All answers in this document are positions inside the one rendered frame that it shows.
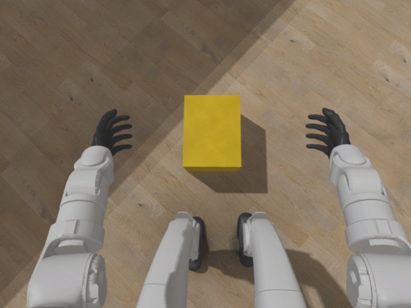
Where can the carton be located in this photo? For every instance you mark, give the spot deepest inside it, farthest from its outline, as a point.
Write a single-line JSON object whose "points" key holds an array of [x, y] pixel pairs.
{"points": [[212, 133]]}

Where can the right robot shin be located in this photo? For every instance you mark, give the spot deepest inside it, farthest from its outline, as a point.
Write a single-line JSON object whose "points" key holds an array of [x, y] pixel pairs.
{"points": [[257, 215]]}

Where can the robot right hand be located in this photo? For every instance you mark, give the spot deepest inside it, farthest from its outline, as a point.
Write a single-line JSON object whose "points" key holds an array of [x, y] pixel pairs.
{"points": [[335, 131]]}

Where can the left robot forearm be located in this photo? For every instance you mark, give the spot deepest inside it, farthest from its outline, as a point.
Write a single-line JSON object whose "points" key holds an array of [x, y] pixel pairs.
{"points": [[79, 225]]}

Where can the right robot upper arm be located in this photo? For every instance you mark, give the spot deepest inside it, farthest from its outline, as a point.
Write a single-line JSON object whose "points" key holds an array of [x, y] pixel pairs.
{"points": [[378, 280]]}

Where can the left robot upper arm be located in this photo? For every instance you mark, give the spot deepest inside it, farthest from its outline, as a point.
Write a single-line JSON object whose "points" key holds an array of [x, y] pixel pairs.
{"points": [[69, 281]]}

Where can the right robot forearm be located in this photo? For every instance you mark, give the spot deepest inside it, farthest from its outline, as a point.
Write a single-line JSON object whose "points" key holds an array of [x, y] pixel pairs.
{"points": [[371, 223]]}

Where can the robot left hand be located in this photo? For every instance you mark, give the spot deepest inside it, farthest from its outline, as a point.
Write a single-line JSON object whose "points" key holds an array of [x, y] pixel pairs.
{"points": [[105, 131]]}

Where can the robot left foot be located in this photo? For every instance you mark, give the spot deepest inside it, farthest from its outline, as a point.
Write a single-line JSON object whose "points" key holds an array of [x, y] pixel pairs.
{"points": [[193, 263]]}

